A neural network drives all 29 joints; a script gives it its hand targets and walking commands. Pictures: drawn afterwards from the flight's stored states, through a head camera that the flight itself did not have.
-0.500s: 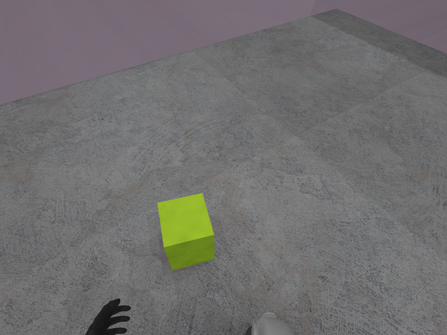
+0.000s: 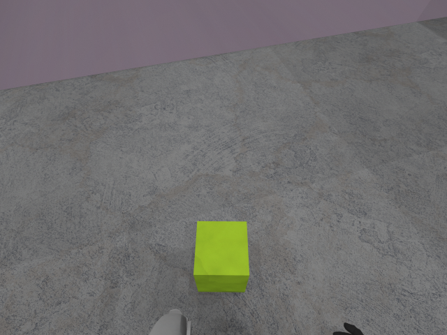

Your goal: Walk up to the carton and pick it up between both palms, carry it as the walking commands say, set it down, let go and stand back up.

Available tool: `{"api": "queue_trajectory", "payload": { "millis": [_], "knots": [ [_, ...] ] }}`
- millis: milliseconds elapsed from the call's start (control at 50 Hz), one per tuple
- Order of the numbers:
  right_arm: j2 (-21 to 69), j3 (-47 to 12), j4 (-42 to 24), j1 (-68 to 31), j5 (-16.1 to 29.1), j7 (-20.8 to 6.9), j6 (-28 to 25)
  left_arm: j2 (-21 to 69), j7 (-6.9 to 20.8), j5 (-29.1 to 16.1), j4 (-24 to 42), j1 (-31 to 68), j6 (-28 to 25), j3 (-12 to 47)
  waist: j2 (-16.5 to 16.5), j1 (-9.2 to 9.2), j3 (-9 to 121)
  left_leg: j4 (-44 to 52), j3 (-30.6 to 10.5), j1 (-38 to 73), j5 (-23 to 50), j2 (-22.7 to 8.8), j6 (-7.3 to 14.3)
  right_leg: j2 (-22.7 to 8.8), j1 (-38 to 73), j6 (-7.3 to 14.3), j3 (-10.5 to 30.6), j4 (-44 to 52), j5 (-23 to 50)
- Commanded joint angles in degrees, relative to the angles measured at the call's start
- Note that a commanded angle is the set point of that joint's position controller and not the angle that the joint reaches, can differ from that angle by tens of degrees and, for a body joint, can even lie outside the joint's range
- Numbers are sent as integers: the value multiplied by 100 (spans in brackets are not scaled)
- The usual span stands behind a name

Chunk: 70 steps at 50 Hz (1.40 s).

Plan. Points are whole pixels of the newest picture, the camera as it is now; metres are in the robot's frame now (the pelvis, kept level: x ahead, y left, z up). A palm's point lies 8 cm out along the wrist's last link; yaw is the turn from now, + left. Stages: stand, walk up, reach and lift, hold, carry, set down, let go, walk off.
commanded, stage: walk up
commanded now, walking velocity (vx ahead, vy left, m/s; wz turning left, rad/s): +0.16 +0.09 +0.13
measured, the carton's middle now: (221, 257) +0.49 +0.04 -0.66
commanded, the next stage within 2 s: none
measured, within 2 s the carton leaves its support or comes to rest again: neither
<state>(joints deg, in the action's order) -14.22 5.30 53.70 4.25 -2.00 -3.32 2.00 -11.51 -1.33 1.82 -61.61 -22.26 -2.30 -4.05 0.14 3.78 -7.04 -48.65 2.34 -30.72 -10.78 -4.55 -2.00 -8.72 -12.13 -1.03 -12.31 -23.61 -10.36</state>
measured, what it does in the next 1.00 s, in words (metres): steps on the spot: left foot, then right foot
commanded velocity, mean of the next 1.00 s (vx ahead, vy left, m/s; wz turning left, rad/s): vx -0.01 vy -0.02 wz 0.02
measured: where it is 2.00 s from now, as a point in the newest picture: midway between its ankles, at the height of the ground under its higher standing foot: outside the picture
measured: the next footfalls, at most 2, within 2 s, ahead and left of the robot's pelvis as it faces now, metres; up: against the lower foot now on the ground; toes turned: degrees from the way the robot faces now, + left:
left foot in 0.10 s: +0.14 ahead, +0.18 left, +0.00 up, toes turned +5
right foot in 0.46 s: +0.06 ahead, -0.06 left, +0.00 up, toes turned -4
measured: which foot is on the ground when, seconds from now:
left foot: up 0.00-0.08, down 0.10-1.00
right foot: down 0.00-0.12, up 0.14-0.44, down 0.46-1.00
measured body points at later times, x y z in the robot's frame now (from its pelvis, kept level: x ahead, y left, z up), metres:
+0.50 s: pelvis +0.04 +0.06 -0.01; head +0.05 +0.05 +0.44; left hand +0.06 +0.28 -0.17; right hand +0.12 -0.16 -0.17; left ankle +0.10 +0.18 -0.75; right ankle +0.02 -0.03 -0.75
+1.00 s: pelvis +0.05 +0.04 -0.01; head +0.07 +0.03 +0.44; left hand +0.05 +0.27 -0.17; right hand +0.07 -0.18 -0.17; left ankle +0.10 +0.18 -0.75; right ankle +0.02 -0.06 -0.75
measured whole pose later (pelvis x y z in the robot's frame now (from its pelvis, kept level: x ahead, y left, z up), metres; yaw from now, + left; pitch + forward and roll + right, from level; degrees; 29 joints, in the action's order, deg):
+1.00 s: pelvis +0.05 +0.04 -0.01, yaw +0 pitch +1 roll +0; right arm -7.4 3.1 63.2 11.7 -1.3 2.7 1.9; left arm -8.9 -2.0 1.1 -62.3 -16.1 0.3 -2.8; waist -0.5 -1.2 -2.0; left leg -28.8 3.7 -19.4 -10.0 -3.9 -1.3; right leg 0.5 -11.7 1.6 -3.9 -28.7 -17.3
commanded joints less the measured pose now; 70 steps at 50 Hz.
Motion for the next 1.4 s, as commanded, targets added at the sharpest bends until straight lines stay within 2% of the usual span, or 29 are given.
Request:
{"api": "queue_trajectory", "payload": {
  "millis": [0,40,60,80,100,120,140,160,260,340,380,420,440,520,560,660,700,720,800,840,900,960,980,1000,1060,1100,1260,1340,1380],
  "knots": [
    [54,-85,-160,315,28,26,-170,-883,107,-53,318,222,-121,-145,1133,-279,700,1769,189,1546,464,170,22,-981,-71,589,531,610,803],
    [-205,-63,92,922,31,169,-345,-623,203,-127,197,-162,-53,-96,38,-511,1239,2628,-3,2843,1489,145,201,-357,-412,178,58,-710,668],
    [-774,62,19,1101,22,270,-444,-372,204,-179,261,-208,-7,-34,-1062,-697,1385,2754,-1130,3364,3947,-1131,376,93,-1168,-125,-45,-1545,-865],
    [-859,0,-6,1181,90,352,-474,-33,163,-232,234,-357,110,16,-1665,-562,1805,2751,-1793,3352,4856,-1811,838,134,-1154,-100,443,-2013,-2434],
    [-442,-162,-114,925,125,381,-464,-49,111,-283,12,-555,276,33,-916,-412,1561,2923,-1739,2586,3798,-1809,948,138,-795,-70,753,-2202,-2504],
    [-471,-160,-65,481,141,433,-382,40,145,-307,76,-439,358,56,-985,-253,1256,3002,-1124,2171,2619,-1377,1070,203,-663,-42,855,-2352,-1992],
    [-406,-164,-68,304,107,467,-345,50,113,-263,-52,-417,394,87,-981,-277,1185,3226,-1239,2339,1647,-1229,977,325,-884,-14,771,-2389,-1880],
    [-445,-161,24,292,120,504,-319,-79,114,-255,-83,-442,396,79,-1222,-225,1159,3234,-987,2245,1383,-871,928,343,-834,-9,856,-2400,-1717],
    [-325,-188,125,234,125,577,-269,-166,39,-162,-161,-238,461,17,-1073,-223,855,3447,-949,1606,352,-861,985,528,-717,54,974,-2664,-1486],
    [-218,-184,237,225,110,609,-220,69,-10,-133,-87,94,414,105,-801,-193,754,3385,-1141,1334,-316,-895,1124,572,-256,108,981,-1509,-1380],
    [-124,-187,320,329,117,591,-132,39,-48,-167,-187,30,306,118,-227,-70,599,3139,-1055,1171,-561,-715,839,536,297,243,1093,121,-307],
    [212,-241,404,616,166,561,-116,-413,-95,-8,-93,218,182,102,998,-233,474,2343,-419,1101,-352,-24,373,-408,222,358,2075,1011,-191],
    [290,-247,413,716,149,536,-99,-507,-105,-35,-32,368,143,117,1172,-396,438,2375,-286,1248,-435,258,226,-635,10,462,2347,1199,-114],
    [132,-229,595,528,145,473,-145,-233,-77,-164,-55,652,84,184,383,-417,273,2494,-261,1996,571,66,282,-162,-250,387,1697,1021,553],
    [254,-265,793,869,119,484,-200,-190,-86,-171,-94,490,54,137,553,-371,438,2606,-322,1930,675,0,256,-106,118,377,1623,934,734],
    [-47,-181,696,698,118,571,-215,-315,-146,-149,-7,478,133,6,85,-295,483,2242,-227,1568,1105,-97,229,-104,420,464,1454,307,1779],
    [108,-198,665,996,79,603,-201,-277,-165,-142,-154,267,247,-69,245,-579,790,2529,-405,2031,264,-425,280,356,0,456,1099,281,-1],
    [-112,-172,798,1161,37,627,-175,-115,-155,-107,-36,377,275,-24,-201,-564,705,2856,-821,1897,-317,-627,397,492,-82,365,1048,182,-611],
    [-382,-61,718,1072,32,714,-100,-82,-85,-56,38,170,305,-14,-1000,-581,483,3532,-1817,1613,-939,-1414,858,801,-527,166,939,-974,-976],
    [-217,-118,680,941,80,722,-115,80,-71,-58,45,-49,317,52,-1204,-457,697,3532,-1740,1337,-782,-1534,1094,685,-270,194,1134,-1415,-1239],
    [-169,-71,620,645,68,655,-90,214,-58,-87,-25,-252,243,126,-825,-240,704,3114,-838,982,-1018,-695,543,651,292,248,1117,-19,-757],
    [274,-192,657,934,86,573,-73,-372,-107,-37,-26,-95,174,50,862,-468,541,2198,-107,1170,-522,53,119,-279,-45,470,2185,1285,-909],
    [256,-199,554,820,91,577,-94,-521,-132,-98,4,327,223,2,1029,-600,335,2060,52,1629,-276,-1,88,-138,-689,558,1954,1155,-864],
    [277,-234,744,845,109,537,-109,-108,-108,-69,7,345,171,183,373,-516,222,2360,-116,1898,45,0,99,-176,-758,506,2043,1205,-656],
    [403,-216,993,1096,121,531,-154,41,-101,-109,-49,123,69,235,34,-489,292,2452,-158,1883,526,-25,179,56,-102,423,1698,1007,419],
    [225,-192,805,925,137,556,-157,-211,-128,-133,-14,214,113,72,748,-560,191,2320,-75,1833,493,-170,101,220,-262,430,1514,979,235],
    [224,-185,792,939,89,697,-117,-180,-217,-112,20,-103,176,21,45,-521,471,1868,125,1712,964,-224,38,235,168,521,1217,235,1380],
    [-126,-110,823,1218,70,790,-111,-366,-185,-82,203,-119,263,-84,-420,-561,768,1870,-495,1999,1737,-856,347,497,-77,412,980,-667,1058],
    [-551,20,870,1591,103,840,-68,-198,-120,-56,393,26,319,-80,-1247,-787,883,2461,-1461,2349,2210,-1675,951,898,-772,182,811,-1983,-167]
  ]
}}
